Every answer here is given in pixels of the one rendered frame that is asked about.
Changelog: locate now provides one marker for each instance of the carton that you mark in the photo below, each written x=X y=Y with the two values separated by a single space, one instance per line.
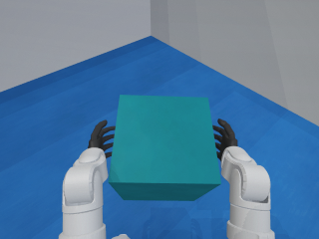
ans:
x=164 y=149

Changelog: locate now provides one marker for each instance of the robot right forearm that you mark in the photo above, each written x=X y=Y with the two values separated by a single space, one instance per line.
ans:
x=249 y=196

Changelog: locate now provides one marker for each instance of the robot left hand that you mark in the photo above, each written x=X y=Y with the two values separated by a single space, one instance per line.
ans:
x=97 y=139

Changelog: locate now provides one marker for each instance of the robot right hand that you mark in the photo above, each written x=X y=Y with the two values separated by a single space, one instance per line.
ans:
x=226 y=140

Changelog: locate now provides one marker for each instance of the robot left forearm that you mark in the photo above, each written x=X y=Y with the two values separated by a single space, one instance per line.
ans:
x=82 y=197

